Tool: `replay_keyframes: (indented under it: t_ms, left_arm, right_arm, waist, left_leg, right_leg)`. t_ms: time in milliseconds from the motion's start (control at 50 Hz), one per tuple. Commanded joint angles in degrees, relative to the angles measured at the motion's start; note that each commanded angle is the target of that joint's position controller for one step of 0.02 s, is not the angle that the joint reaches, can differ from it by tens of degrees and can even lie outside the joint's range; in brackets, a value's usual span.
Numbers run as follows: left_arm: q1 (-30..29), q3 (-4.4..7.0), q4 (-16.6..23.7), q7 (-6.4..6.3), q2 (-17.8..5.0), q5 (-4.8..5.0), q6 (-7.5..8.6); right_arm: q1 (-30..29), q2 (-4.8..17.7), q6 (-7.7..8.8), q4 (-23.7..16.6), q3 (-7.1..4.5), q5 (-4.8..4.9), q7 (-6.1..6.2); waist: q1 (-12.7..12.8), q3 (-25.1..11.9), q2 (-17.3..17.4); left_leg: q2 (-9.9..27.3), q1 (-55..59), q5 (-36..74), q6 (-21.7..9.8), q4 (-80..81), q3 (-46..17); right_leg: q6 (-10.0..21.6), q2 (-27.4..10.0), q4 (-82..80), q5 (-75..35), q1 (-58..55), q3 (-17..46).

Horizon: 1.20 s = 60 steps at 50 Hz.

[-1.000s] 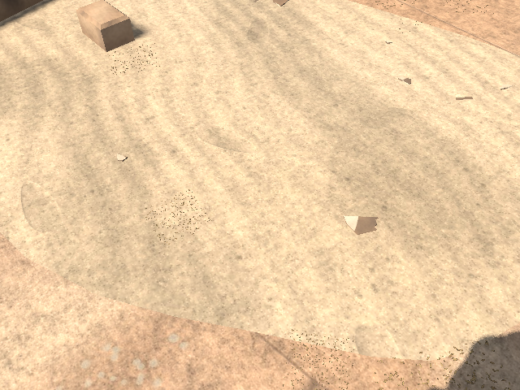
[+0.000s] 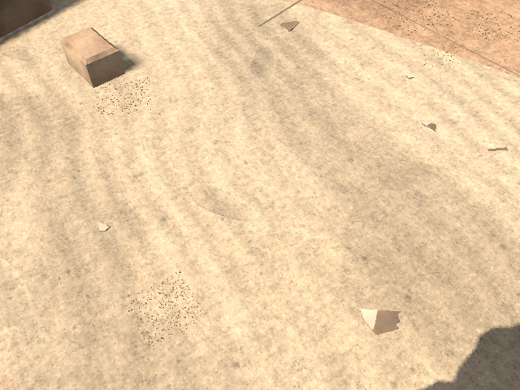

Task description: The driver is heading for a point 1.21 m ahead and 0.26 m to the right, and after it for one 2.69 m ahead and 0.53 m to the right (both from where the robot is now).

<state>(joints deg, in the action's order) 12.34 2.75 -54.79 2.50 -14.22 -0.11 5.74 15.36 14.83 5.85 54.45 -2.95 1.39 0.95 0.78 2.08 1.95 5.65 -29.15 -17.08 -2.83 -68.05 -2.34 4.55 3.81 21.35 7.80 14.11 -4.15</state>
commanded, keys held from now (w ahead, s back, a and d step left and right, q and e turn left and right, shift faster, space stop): w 0.28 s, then no key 0.20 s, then e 0.52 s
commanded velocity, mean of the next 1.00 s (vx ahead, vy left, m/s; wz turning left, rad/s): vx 0.25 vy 0.00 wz -0.19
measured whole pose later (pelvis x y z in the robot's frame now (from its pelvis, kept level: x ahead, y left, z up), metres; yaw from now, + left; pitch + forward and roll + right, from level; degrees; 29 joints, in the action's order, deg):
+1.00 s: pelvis +0.35 +0.02 +0.00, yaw -14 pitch +3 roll +2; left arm 10.1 5.2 -46.1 -0.6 -16.2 0.3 0.0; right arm 3.5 17.7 -0.1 50.3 -4.6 -0.2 2.3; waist 0.8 3.1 2.0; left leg 0.3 -28.3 -28.7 2.6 -60.5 1.2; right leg 3.1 1.3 28.4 13.2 17.8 0.5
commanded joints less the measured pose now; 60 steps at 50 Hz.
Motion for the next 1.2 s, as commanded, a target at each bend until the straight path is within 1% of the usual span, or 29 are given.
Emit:
replay_keyframes:
  t_ms: [20,100,160,220,300,340,360,380,400,420,440,460,480,520,560,620,700,780,840,860,880,900,920,940,960,980,1000,1040,1200]
  left_arm:
    - [-0.93,0.83,2.01,-0.44,-5.75,-0.07,1.36]
    - [3.61,1.19,0.94,-2.11,-7.71,0.12,0.75]
    - [7.26,1.31,0.13,-2.58,-8.74,0.73,0.38]
    - [11.15,1.47,-1.35,-2.7,-9.05,1.22,-0.37]
    - [11.49,2.03,-1.96,-3.09,-9.85,1.1,-1.88]
    - [9.6,1.75,-1.15,-3.29,-9.45,0.62,-2.75]
    - [10.15,0.84,0.4,-3.41,-7.6,-0.27,-2.6]
    - [19.05,-1.48,-0.31,-2.79,-0.05,-0.56,-1.6]
    - [18.94,-0.46,-2.16,-2.6,-4.48,0.55,-0.58]
    - [13.64,0.63,-0.43,-2.63,-7.97,2.1,-0.2]
    - [9.09,0.58,0.73,-3.08,-7.78,2.15,-0.32]
    - [6.76,0.89,1.03,-3.63,-7.28,1.31,-0.89]
    - [7.34,1.15,0.86,-3.91,-6.6,0.92,-1.87]
    - [10.65,0.53,-0.36,-4.07,-2.5,1.0,-3.81]
    - [9.07,0.59,0.7,-4.56,-2.53,0.92,-4.93]
    - [3.82,1.27,3.65,-4.53,-5.02,0.66,-6.06]
    - [-1.7,2.26,6.7,-4.19,-5.97,0.83,-7.4]
    - [-4.75,2.81,9.28,-3.3,-5.54,1.04,-7.45]
    - [-2.42,3.17,9.45,-2.03,-4.99,1.32,-7.07]
    - [-0.93,3.68,9.22,-1.91,-6.21,1.01,-6.95]
    - [1.1,5.2,9.22,-2.54,-11.26,0.79,-6.91]
    - [2.9,6.36,10.08,-3.47,-17.41,0.2,-7.06]
    - [5.64,5.59,10.34,-3.0,-15.31,-1.19,-6.0]
    - [3.16,5.4,10.97,-2.87,-14.33,-1.1,-4.94]
    - [-0.57,5.39,11.82,-3.23,-13.5,-0.01,-4.36]
    - [-2.81,4.88,12.58,-3.54,-11.84,0.99,-4.37]
    - [-3.93,4.58,12.91,-3.9,-11.23,1.34,-4.67]
    - [-2.93,4.53,13.09,-4.3,-11.43,0.82,-5.12]
    - [-3.06,5.05,14.11,-4.96,-13.43,0.87,-6.34]
  right_arm:
    - [4.65,2.5,-1.0,-2.08,-1.02,-0.54,0.52]
    - [-5.63,2.79,-0.52,-5.8,-1.02,-1.23,0.09]
    - [-12.64,1.7,0.0,-7.67,-0.31,-0.82,-0.75]
    - [-17.79,1.94,0.24,-9.61,0.1,-0.28,-1.8]
    - [-17.92,4.26,0.83,-11.21,-0.43,-0.33,-3.07]
    - [-5.32,8.16,1.23,-7.63,-2.44,-1.23,-2.92]
    - [3.62,12.23,1.38,-5.63,-3.4,-2.52,-2.54]
    - [7.38,16.21,0.74,-4.44,-4.04,-3.14,-2.45]
    - [9.16,11.05,0.2,-4.25,-2.8,-2.09,-2.61]
    - [3.72,8.99,0.08,-5.03,-1.95,-1.56,-2.53]
    - [-1.76,7.08,0.06,-6.06,-1.28,-1.57,-2.31]
    - [-4.97,5.59,0.17,-6.15,-0.77,-1.72,-2.29]
    - [-6.67,4.16,0.29,-5.86,-0.29,-2.14,-2.27]
    - [-8.27,3.32,0.62,-4.84,0.0,-3.38,-2.47]
    - [-10.11,5.46,0.66,-4.31,-0.51,-3.77,-1.95]
    - [-9.63,9.5,-0.99,-4.04,-1.82,-2.67,-0.2]
    - [-8.72,9.25,-3.12,-3.82,-2.13,-2.1,1.35]
    - [-8.23,10.26,-4.8,-4.18,-2.79,-1.49,2.05]
    - [-9.59,10.95,-5.96,-4.87,-3.22,-0.41,2.45]
    - [-7.47,10.16,-6.17,-4.17,-3.2,-0.12,2.4]
    - [-5.72,7.97,-6.07,-4.33,-2.74,-1.24,2.02]
    - [-8.84,4.75,-5.53,-7.38,-1.74,-3.59,1.37]
    - [-13.36,5.95,-4.95,-8.85,-1.94,-3.07,1.12]
    - [-14.0,7.45,-4.84,-8.81,-2.42,-1.44,0.86]
    - [-13.03,7.92,-4.97,-8.01,-2.7,-0.85,1.11]
    - [-12.92,8.73,-5.22,-7.38,-3.02,-1.32,1.56]
    - [-12.94,9.09,-5.38,-7.51,-3.26,-1.66,1.83]
    - [-12.27,7.88,-5.35,-7.65,-3.15,-1.5,1.83]
    - [-14.5,6.81,-5.15,-8.67,-2.72,-0.97,1.44]
  waist:
    - [-2.84,-0.13,-5.63]
    - [-0.44,1.63,-4.23]
    - [1.99,2.12,-4.07]
    - [3.73,3.22,-3.99]
    - [1.48,2.0,-5.36]
    - [-5.14,-6.45,-6.09]
    - [-7.57,-15.14,-2.11]
    - [-4.42,-24.47,13.04]
    - [-6.42,-29.74,9.09]
    - [-5.45,-20.89,7.01]
    - [-3.83,-14.58,2.96]
    - [-2.31,-10.23,0.28]
    - [-0.16,-8.95,0.84]
    - [2.27,-8.82,2.08]
    - [3.06,-8.15,3.76]
    - [1.44,-8.28,4.21]
    - [-0.63,-4.44,3.15]
    - [-1.55,-3.86,3.11]
    - [0.64,-5.4,3.55]
    - [1.1,-6.01,2.17]
    - [0.37,-7.31,-6.72]
    - [-0.24,-7.18,-21.49]
    - [3.36,-12.22,-14.75]
    - [2.07,-11.0,-10.29]
    - [0.33,-9.54,-7.88]
    - [-0.25,-8.78,-6.24]
    - [-1.04,-8.53,-6.42]
    - [-1.35,-9.28,-7.32]
    - [0.22,-7.2,-9.93]
  left_leg:
    - [4.14,-4.09,4.7,0.84,3.79,-1.46]
    - [3.87,-9.94,17.76,2.48,19.51,-0.39]
    - [1.26,-7.03,24.17,2.58,30.33,2.11]
    - [0.1,-8.24,23.29,2.2,35.46,2.21]
    - [-1.84,-5.49,15.38,-0.5,39.82,2.26]
    - [-5.6,12.47,19.49,-3.12,42.3,5.16]
    - [2.72,30.05,37.61,-6.44,38.02,-2.35]
    - [18.95,52.61,50.03,-18.04,38.42,-25.51]
    - [19.16,52.35,50.94,-18.87,41.71,-31.54]
    - [16.73,44.76,52.18,-15.9,42.24,-21.47]
    - [13.7,36.52,52.21,-13.55,43.79,-14.72]
    - [11.6,28.9,50.65,-12.28,46.32,-11.15]
    - [9.84,23.23,49.14,-11.28,48.53,-8.42]
    - [8.54,16.25,49.62,-11.3,50.94,-3.39]
    - [7.98,13.39,49.08,-11.45,52.19,0.52]
    - [9.49,14.9,37.37,-11.66,54.41,1.66]
    - [11.57,17.11,17.14,-11.54,56.67,0.91]
    - [13.23,22.34,19.41,-10.54,52.91,1.43]
    - [12.14,23.93,24.66,-6.97,45.8,4.36]
    - [9.91,22.44,21.49,-3.75,41.46,6.4]
    - [5.03,15.03,12.67,1.02,30.31,11.07]
    - [-4.72,-4.0,-18.09,6.42,14.23,13.13]
    - [-6.92,-8.0,-24.0,6.39,3.94,2.89]
    - [-5.55,-10.02,-19.88,5.68,0.32,0.06]
    - [-4.49,-11.27,-14.73,5.35,0.89,-0.79]
    - [-3.66,-11.29,-11.58,5.54,2.45,-1.23]
    - [-3.62,-8.94,-9.11,5.8,3.41,-1.4]
    - [-5.02,-6.46,-5.75,6.25,5.2,-1.03]
    - [-7.03,0.62,-1.86,7.83,22.99,-2.17]
  right_leg:
    - [9.93,-15.41,-15.69,-3.36,0.98,13.88]
    - [8.78,-14.41,-16.41,-7.05,-2.58,10.56]
    - [7.32,-13.4,-16.29,-7.5,-4.53,7.83]
    - [7.24,-15.52,-14.27,-7.45,-10.82,8.11]
    - [5.23,-18.5,-7.09,-18.98,-18.92,8.76]
    - [2.04,-14.01,8.91,-37.72,-17.72,5.76]
    - [-0.55,-10.41,23.92,-25.73,-7.37,3.63]
    - [-5.26,0.26,47.64,16.22,15.61,2.19]
    - [-5.46,0.87,55.91,29.74,18.18,12.7]
    - [-4.87,-2.29,56.77,27.75,21.68,12.92]
    - [-5.02,-5.47,53.24,24.03,22.01,10.26]
    - [-5.43,-7.33,48.94,20.95,20.37,8.91]
    - [-5.46,-8.98,45.37,18.68,15.81,8.72]
    - [-6.0,-9.07,38.83,15.4,8.14,8.35]
    - [-6.5,-8.48,31.6,12.47,6.09,7.5]
    - [-6.48,-8.4,27.77,6.96,7.57,5.94]
    - [-5.86,-9.32,26.07,8.48,12.02,5.5]
    - [-5.35,-8.24,21.66,12.92,12.89,3.1]
    - [-3.41,-5.57,9.76,6.31,6.36,-0.5]
    - [-1.74,-4.86,3.76,-1.11,1.66,0.55]
    - [1.51,-10.62,0.4,-17.83,-6.51,10.02]
    - [11.45,-23.68,1.82,-43.06,-16.44,28.8]
    - [17.55,-26.26,0.74,-40.84,-17.02,32.42]
    - [15.62,-23.31,0.32,-37.36,-16.56,27.86]
    - [12.22,-20.33,0.6,-33.29,-15.48,24.03]
    - [10.18,-19.09,0.31,-30.66,-14.12,22.52]
    - [9.54,-18.04,-0.11,-29.76,-11.59,21.37]
    - [9.7,-16.64,-0.61,-29.63,-10.45,20.73]
    - [8.78,-14.3,-1.35,-15.66,-6.27,25.07]
Velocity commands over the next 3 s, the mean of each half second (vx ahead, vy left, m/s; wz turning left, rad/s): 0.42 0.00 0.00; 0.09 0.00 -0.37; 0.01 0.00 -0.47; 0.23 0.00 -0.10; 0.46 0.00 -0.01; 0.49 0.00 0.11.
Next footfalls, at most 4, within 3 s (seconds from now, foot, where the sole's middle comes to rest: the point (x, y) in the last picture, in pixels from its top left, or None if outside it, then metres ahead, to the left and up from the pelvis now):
0.36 left None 0.40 0.15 -0.78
0.88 right None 0.38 -0.08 -0.78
1.38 left None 0.47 0.13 -0.78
1.72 right None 0.32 -0.07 -0.78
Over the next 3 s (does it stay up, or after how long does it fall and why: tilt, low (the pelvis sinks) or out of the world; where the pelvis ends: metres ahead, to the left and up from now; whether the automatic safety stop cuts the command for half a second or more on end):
stays up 0.92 -0.25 0.00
